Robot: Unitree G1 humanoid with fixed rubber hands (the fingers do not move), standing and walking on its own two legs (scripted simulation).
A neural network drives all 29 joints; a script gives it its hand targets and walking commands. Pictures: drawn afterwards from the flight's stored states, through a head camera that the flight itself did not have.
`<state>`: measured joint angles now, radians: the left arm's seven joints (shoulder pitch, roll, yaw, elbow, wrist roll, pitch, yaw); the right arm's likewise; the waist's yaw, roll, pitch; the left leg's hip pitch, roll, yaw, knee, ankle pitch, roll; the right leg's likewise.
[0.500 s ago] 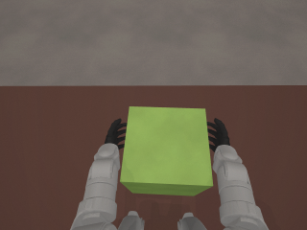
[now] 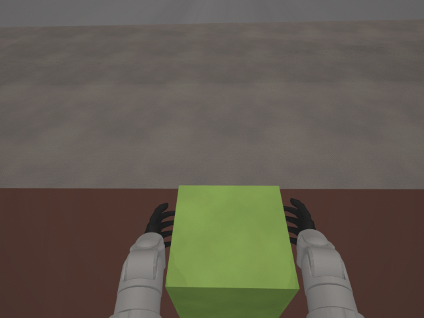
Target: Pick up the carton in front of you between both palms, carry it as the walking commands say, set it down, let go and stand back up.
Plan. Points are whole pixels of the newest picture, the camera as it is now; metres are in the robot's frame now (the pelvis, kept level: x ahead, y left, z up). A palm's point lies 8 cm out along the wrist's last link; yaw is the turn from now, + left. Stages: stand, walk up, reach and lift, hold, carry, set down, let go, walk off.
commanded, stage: reach and lift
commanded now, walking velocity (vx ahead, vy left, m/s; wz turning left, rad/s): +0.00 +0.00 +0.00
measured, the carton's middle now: (228, 256) +0.30 +0.00 -0.05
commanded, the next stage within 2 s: hold in 0.92 s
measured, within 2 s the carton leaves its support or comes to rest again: neither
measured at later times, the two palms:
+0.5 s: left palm (152, 235) +0.30 +0.15 +0.03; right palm (304, 232) +0.30 -0.15 +0.04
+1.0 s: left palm (151, 233) +0.29 +0.15 +0.05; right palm (307, 229) +0.30 -0.15 +0.05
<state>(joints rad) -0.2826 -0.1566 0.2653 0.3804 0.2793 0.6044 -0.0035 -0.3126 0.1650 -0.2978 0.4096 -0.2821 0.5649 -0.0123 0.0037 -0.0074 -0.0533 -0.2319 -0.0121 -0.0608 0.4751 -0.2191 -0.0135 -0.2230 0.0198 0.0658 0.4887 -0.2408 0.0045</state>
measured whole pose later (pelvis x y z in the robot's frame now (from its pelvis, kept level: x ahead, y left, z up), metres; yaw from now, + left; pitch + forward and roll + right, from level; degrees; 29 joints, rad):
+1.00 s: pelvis +0.01 +0.00 +0.01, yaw +0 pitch -6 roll +0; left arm -0.24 -0.15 0.19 0.23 0.27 0.72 0.00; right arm -0.27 0.15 -0.23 0.26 -0.28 0.69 0.00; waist 0.00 0.00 0.02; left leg -0.07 -0.01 -0.06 0.35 -0.18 -0.01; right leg -0.05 0.01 0.07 0.35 -0.20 0.01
